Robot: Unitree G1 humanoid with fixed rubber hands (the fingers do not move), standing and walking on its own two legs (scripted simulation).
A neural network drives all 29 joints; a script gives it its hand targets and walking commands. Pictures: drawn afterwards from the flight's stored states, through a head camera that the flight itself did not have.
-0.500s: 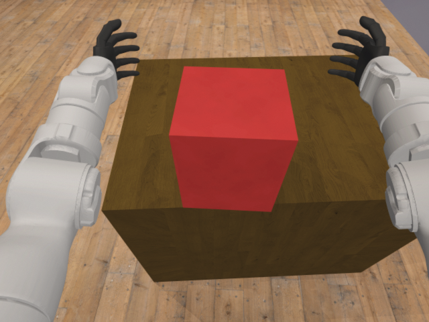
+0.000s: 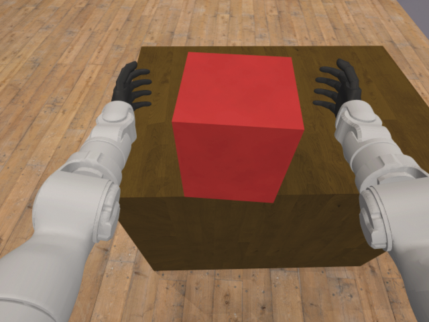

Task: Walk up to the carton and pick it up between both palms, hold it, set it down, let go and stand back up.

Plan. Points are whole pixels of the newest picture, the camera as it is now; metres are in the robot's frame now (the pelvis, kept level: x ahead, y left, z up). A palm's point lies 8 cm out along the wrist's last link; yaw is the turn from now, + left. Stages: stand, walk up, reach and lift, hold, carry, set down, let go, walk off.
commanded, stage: reach and lift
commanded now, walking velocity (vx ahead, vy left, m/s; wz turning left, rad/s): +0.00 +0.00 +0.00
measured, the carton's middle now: (233, 132) +0.49 +0.01 +0.04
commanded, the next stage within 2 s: none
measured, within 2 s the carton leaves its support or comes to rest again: neither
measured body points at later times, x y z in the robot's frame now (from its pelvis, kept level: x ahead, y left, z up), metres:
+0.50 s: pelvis +0.00 +0.01 +0.00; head +0.07 +0.02 +0.44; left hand +0.48 +0.19 +0.12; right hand +0.50 -0.15 +0.13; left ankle +0.01 +0.14 -0.74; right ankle -0.01 -0.08 -0.74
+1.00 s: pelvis +0.01 +0.01 +0.00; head +0.07 +0.02 +0.45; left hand +0.49 +0.16 +0.13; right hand +0.49 -0.15 +0.13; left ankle +0.01 +0.14 -0.74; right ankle -0.01 -0.08 -0.74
